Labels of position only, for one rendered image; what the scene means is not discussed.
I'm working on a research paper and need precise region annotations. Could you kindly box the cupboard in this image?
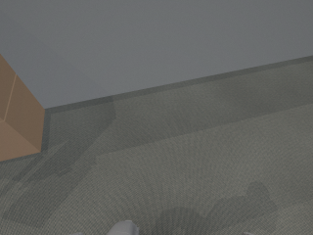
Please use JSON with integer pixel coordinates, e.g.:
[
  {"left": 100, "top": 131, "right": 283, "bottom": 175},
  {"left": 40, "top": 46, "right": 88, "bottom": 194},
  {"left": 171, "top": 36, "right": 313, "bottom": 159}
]
[{"left": 0, "top": 54, "right": 45, "bottom": 162}]

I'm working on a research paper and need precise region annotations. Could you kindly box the left robot thigh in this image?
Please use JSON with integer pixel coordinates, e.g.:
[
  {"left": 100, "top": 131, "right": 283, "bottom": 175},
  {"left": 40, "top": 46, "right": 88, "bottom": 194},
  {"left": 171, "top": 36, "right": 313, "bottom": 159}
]
[{"left": 107, "top": 220, "right": 140, "bottom": 235}]

